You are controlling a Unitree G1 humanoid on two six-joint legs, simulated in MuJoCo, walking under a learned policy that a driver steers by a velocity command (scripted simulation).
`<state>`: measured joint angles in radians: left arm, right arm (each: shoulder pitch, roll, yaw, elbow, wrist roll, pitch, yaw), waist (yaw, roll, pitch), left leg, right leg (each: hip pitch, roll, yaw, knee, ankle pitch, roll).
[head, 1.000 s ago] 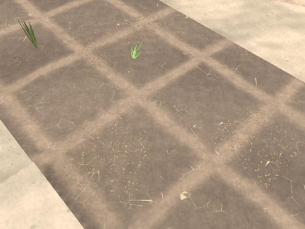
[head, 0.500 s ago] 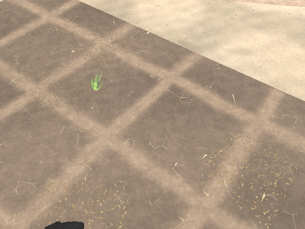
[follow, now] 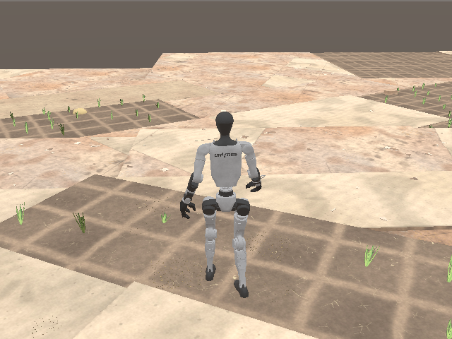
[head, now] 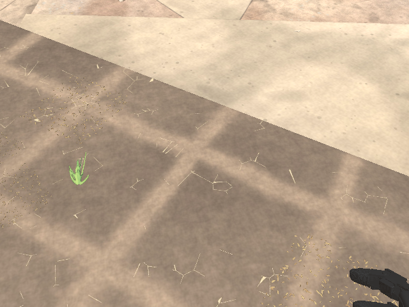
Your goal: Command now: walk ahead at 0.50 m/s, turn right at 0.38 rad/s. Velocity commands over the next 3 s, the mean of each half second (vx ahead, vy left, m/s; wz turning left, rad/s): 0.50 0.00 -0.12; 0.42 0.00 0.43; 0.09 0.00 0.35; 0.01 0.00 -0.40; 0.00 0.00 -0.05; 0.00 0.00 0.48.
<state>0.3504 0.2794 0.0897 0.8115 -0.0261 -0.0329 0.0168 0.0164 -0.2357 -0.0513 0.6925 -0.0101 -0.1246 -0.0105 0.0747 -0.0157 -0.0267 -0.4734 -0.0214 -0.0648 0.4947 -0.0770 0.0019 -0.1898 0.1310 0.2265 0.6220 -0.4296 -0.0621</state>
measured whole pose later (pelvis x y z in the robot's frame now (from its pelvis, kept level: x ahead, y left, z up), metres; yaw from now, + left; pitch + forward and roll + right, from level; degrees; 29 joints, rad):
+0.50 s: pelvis +0.25 -0.04 +0.00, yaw -2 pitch +3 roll +1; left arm 0.03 0.24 0.05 0.70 0.00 -0.09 -0.01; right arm 0.40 -0.28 -0.06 0.91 0.03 -0.07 0.00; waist -0.08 0.01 0.00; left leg -0.20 0.01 -0.05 0.76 -0.47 0.01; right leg -0.45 0.00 -0.02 0.53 -0.15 -0.04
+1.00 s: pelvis +0.49 +0.01 -0.01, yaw +14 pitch +2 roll -2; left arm 0.26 0.28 0.07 0.87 0.00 -0.04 0.03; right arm 0.07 -0.29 -0.07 0.69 0.00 -0.04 0.04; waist 0.04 0.03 0.07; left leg -0.54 -0.02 0.02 0.61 -0.11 0.10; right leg -0.17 -0.05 -0.12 0.94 -0.58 0.06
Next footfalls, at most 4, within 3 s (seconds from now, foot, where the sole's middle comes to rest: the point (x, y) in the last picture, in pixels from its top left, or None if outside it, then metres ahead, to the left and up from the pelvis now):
0.46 right None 0.36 -0.15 -0.76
0.96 left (189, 264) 0.63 0.12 -0.76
1.42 right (252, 245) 0.72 -0.09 -0.76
2.02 right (266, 253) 0.69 -0.14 -0.76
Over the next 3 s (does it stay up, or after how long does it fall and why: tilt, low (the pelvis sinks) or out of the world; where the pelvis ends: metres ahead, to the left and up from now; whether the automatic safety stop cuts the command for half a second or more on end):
stays up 0.67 -0.01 0.01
